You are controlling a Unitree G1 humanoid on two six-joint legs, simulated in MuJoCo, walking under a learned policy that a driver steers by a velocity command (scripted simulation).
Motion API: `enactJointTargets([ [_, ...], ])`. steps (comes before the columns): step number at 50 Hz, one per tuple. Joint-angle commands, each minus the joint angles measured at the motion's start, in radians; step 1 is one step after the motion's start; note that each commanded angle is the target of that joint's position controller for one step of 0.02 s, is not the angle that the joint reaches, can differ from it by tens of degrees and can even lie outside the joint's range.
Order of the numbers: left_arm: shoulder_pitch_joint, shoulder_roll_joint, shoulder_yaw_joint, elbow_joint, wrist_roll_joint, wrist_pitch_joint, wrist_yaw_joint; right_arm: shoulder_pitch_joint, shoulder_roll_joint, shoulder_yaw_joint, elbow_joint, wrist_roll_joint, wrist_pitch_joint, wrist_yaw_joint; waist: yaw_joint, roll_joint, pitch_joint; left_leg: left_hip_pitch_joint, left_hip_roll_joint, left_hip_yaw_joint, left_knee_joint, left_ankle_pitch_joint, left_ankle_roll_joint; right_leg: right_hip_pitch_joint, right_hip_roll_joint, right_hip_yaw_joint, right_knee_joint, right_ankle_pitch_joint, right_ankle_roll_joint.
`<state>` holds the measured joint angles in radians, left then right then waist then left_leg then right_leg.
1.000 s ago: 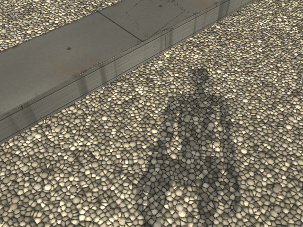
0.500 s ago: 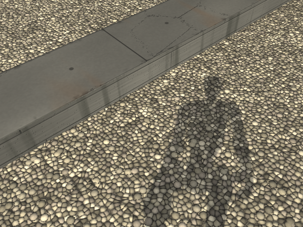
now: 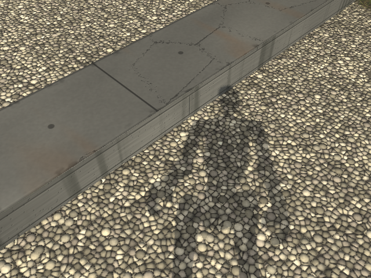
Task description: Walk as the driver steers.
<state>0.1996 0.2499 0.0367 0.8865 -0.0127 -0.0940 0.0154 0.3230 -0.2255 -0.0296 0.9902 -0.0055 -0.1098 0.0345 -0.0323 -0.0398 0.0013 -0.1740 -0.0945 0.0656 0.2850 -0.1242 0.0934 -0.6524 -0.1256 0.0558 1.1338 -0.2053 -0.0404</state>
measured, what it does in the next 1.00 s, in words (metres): walks ahead, turning left: right foot, then left foot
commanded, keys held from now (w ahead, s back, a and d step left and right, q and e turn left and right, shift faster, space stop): w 0.36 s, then w+q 0.64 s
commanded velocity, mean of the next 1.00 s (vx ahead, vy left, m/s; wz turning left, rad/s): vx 0.50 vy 0.00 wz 0.25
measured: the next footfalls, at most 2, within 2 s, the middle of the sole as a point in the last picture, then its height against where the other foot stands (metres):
right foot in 0.30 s outside the picture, level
left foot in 0.88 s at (163, 251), level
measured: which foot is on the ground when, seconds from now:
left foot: down 0.00-0.32, up 0.34-0.86, down 0.88-1.00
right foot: up 0.00-0.28, down 0.30-0.86, up 0.88-1.00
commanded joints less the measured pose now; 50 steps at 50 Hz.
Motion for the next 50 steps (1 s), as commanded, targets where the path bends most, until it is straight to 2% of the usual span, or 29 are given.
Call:
enactJointTargets([
  [1, 0.034, 0.043, 0.012, -0.042, 0.012, 0.005, 0.007, -0.040, -0.134, -0.022, -0.056, 0.002, -0.017, -0.020, 0.047, 0.074, 0.053, -0.097, 0.284, -0.215, -0.204, 0.066, 0.172, -0.027, -0.043, 0.004, -0.145, 0.156, 0.027],
  [5, -0.126, 0.029, 0.006, -0.083, 0.003, -0.006, -0.005, 0.039, -0.162, -0.027, -0.039, 0.018, -0.004, -0.035, -0.011, 0.077, 0.053, -0.012, 0.267, -0.166, -0.186, 0.079, 0.126, 0.002, 0.002, -0.033, -0.428, 0.304, 0.037],
  [10, -0.252, 0.042, 0.002, -0.132, -0.010, -0.015, -0.035, 0.114, -0.170, -0.032, -0.005, 0.026, 0.017, -0.037, -0.050, 0.093, 0.081, 0.145, 0.326, -0.181, -0.115, 0.054, 0.112, -0.002, 0.031, -0.042, -0.578, 0.225, 0.019],
  [12, -0.235, 0.062, 0.008, -0.140, -0.010, -0.025, -0.046, 0.106, -0.182, -0.038, -0.003, 0.027, 0.027, -0.040, -0.026, 0.106, 0.070, 0.190, 0.351, -0.194, -0.062, 0.097, 0.096, 0.048, 0.046, -0.050, -0.619, 0.147, -0.009],
  [13, -0.187, 0.079, 0.017, -0.131, -0.009, -0.029, -0.048, 0.089, -0.190, -0.040, -0.006, 0.027, 0.033, -0.040, 0.006, 0.117, 0.046, 0.193, 0.348, -0.188, -0.009, 0.194, 0.085, 0.126, 0.067, -0.068, -0.638, 0.117, -0.025],
  [14, -0.077, 0.110, 0.035, -0.099, -0.007, -0.031, -0.046, 0.067, -0.184, -0.036, -0.012, 0.023, 0.038, -0.040, 0.067, 0.113, -0.016, 0.178, 0.309, -0.153, 0.121, 0.360, 0.063, 0.276, 0.101, -0.096, -0.660, 0.105, -0.048],
  [15, 0.118, 0.173, 0.064, -0.045, -0.004, -0.034, -0.039, 0.057, -0.148, -0.022, -0.027, 0.011, 0.039, -0.040, 0.144, 0.078, -0.145, 0.066, 0.248, -0.099, 0.364, 0.389, 0.031, 0.550, 0.057, -0.044, -0.637, 0.131, -0.093],
  [16, 0.273, 0.284, 0.091, -0.018, 0.019, -0.029, -0.034, 0.131, -0.058, 0.007, -0.055, 0.003, 0.024, -0.034, 0.149, -0.130, -0.303, -0.317, 0.107, -0.013, 0.772, 0.077, -0.044, 0.950, -0.193, 0.345, -0.668, 0.044, -0.225],
  [17, 0.303, 0.247, 0.079, -0.008, 0.014, -0.024, -0.039, 0.160, -0.039, 0.017, -0.043, 0.016, -0.004, -0.029, 0.144, -0.253, -0.386, -0.522, 0.033, -0.129, 0.977, -0.421, -0.053, 1.058, -0.289, 0.686, -0.824, -0.047, -0.299],
  [18, 0.229, 0.174, 0.055, -0.020, 0.008, -0.026, -0.040, 0.090, -0.146, -0.010, -0.057, 0.041, -0.021, -0.023, 0.134, -0.166, -0.262, -0.615, 0.101, -0.189, 1.067, -0.379, -0.032, 0.958, -0.259, 0.584, -0.834, -0.069, -0.251],
  [19, 0.136, 0.132, 0.042, -0.044, 0.007, -0.025, -0.038, 0.020, -0.164, -0.015, -0.076, 0.052, -0.025, -0.024, 0.109, -0.095, -0.165, -0.610, 0.155, -0.168, 1.052, -0.286, -0.019, 0.814, -0.228, 0.413, -0.845, 0.002, -0.211],
  [20, 0.059, 0.104, 0.033, -0.055, 0.011, -0.025, -0.042, -0.016, -0.150, -0.018, -0.079, 0.044, -0.018, -0.031, 0.078, -0.021, -0.100, -0.565, 0.194, -0.153, 0.989, -0.205, -0.024, 0.674, -0.186, 0.300, -0.886, 0.073, -0.186],
  [22, 0.011, 0.062, 0.022, -0.046, 0.021, -0.034, -0.049, 0.007, -0.117, -0.027, -0.069, 0.036, 0.017, -0.038, 0.027, -0.044, -0.042, -0.460, 0.230, -0.165, 0.901, -0.123, -0.031, 0.527, -0.124, 0.152, -0.954, 0.144, -0.152],
  [24, 0.042, 0.074, 0.028, -0.017, 0.027, -0.041, -0.046, 0.030, -0.083, -0.027, -0.064, 0.039, 0.040, -0.040, 0.012, -0.039, -0.017, -0.451, 0.221, -0.173, 0.881, -0.078, -0.039, 0.487, -0.107, 0.060, -0.983, 0.249, -0.157],
  [26, 0.066, 0.098, 0.036, 0.002, 0.033, -0.043, -0.034, -0.015, -0.085, -0.034, -0.086, 0.036, 0.048, -0.042, 0.014, -0.021, 0.007, -0.519, 0.212, -0.201, 0.824, -0.003, -0.046, 0.504, -0.110, 0.001, -0.996, 0.317, -0.156],
  [32, 0.093, 0.119, 0.036, 0.020, 0.028, -0.033, -0.003, -0.191, -0.066, -0.033, -0.156, 0.024, 0.044, -0.020, 0.058, -0.011, 0.056, -0.547, 0.189, -0.145, 0.508, 0.230, -0.055, 0.563, -0.099, -0.139, -1.035, 0.307, -0.119],
  [37, 0.170, 0.140, 0.044, 0.054, 0.015, -0.003, 0.008, -0.328, -0.050, -0.023, -0.239, 0.023, 0.043, 0.011, 0.106, 0.007, 0.104, -0.627, 0.186, -0.074, 0.389, 0.160, -0.030, 0.753, -0.156, -0.194, -0.975, 0.397, -0.109],
  [39, 0.158, 0.156, 0.050, 0.050, 0.009, 0.012, 0.011, -0.346, -0.054, -0.025, -0.271, 0.027, 0.042, 0.025, 0.094, -0.002, 0.100, -0.596, 0.167, -0.029, 0.364, 0.074, -0.009, 0.790, -0.169, -0.223, -0.912, 0.526, -0.095],
  [40, 0.138, 0.171, 0.054, 0.042, 0.007, 0.017, 0.014, -0.332, -0.064, -0.030, -0.280, 0.028, 0.043, 0.030, 0.074, -0.021, 0.080, -0.531, 0.141, 0.007, 0.355, 0.025, 0.007, 0.788, -0.167, -0.243, -0.861, 0.680, -0.085],
  [41, 0.198, 0.126, 0.038, 0.074, 0.066, 0.005, 0.009, -0.284, -0.060, -0.025, -0.259, -0.065, 0.060, 0.029, 0.063, -0.038, 0.083, -0.433, 0.082, 0.096, 0.298, -0.012, 0.029, 0.788, -0.129, -0.299, -0.794, 0.778, -0.067],
  [42, 0.228, 0.140, 0.042, 0.086, 0.062, 0.006, 0.008, -0.210, -0.072, -0.037, -0.242, -0.071, 0.063, 0.026, 0.043, -0.062, 0.039, -0.294, 0.024, 0.130, 0.306, -0.068, 0.054, 0.757, -0.124, -0.305, -0.655, 0.916, -0.066],
  [43, 0.223, 0.170, 0.046, 0.083, 0.054, 0.011, 0.008, -0.066, -0.104, -0.054, -0.209, -0.065, 0.055, 0.019, -0.029, -0.069, -0.045, -0.113, -0.013, 0.107, 0.267, -0.084, 0.089, 0.704, -0.120, -0.307, -0.450, 0.914, -0.056],
  [44, 0.203, 0.173, 0.046, 0.059, 0.053, 0.011, 0.005, 0.110, -0.171, -0.083, -0.162, -0.070, 0.051, 0.005, -0.115, -0.012, -0.158, 0.143, 0.056, -0.026, 0.239, -0.099, 0.139, 0.530, -0.102, -0.307, -0.170, 0.670, -0.026],
  [45, 0.252, 0.054, 0.020, -0.018, 0.022, 0.001, -0.021, 0.127, -0.317, -0.122, -0.172, -0.063, 0.055, -0.009, -0.053, 0.279, -0.296, 0.492, 0.393, -0.575, 0.200, -0.068, 0.318, 0.091, 0.075, -0.287, 0.244, -0.183, 0.037],
  [46, 0.113, 0.132, 0.034, -0.046, 0.029, -0.011, -0.028, 0.160, -0.302, -0.118, -0.178, -0.027, 0.067, -0.015, -0.101, 0.151, -0.362, 0.518, 0.434, -0.826, 0.048, -0.008, 0.333, -0.032, 0.144, -0.060, 0.346, -0.323, 0.040],
  [47, 0.021, 0.114, 0.026, -0.085, 0.022, -0.019, -0.033, 0.105, -0.291, -0.115, -0.165, -0.023, 0.070, -0.024, -0.083, 0.115, -0.222, 0.439, 0.401, -0.650, 0.037, 0.027, 0.292, -0.112, 0.080, -0.015, 0.311, -0.212, 0.023],
  [48, 0.025, 0.099, 0.017, -0.082, 0.029, -0.027, -0.032, 0.052, -0.222, -0.098, -0.163, -0.011, 0.069, -0.025, -0.043, 0.050, -0.119, 0.289, 0.369, -0.546, 0.018, 0.095, 0.253, -0.077, 0.035, -0.023, 0.193, -0.130, 0.017],
  [49, 0.029, 0.101, 0.019, -0.074, 0.041, -0.019, -0.027, 0.003, -0.182, -0.087, -0.171, -0.004, 0.066, -0.026, -0.005, 0.022, -0.056, 0.169, 0.321, -0.472, -0.004, 0.166, 0.219, -0.012, 0.011, -0.021, 0.111, -0.119, 0.021],
  [50, 0.058, 0.103, 0.019, -0.072, 0.059, 0.002, -0.025, -0.031, -0.151, -0.076, -0.176, 0.004, 0.062, -0.027, 0.032, 0.035, -0.046, 0.087, 0.287, -0.418, -0.025, 0.218, 0.205, 0.061, 0.002, -0.018, 0.064, -0.121, 0.033],
])
Over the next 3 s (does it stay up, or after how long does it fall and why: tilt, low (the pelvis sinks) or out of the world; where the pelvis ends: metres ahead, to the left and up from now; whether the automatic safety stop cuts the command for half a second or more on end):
stays up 1.48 0.43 0.17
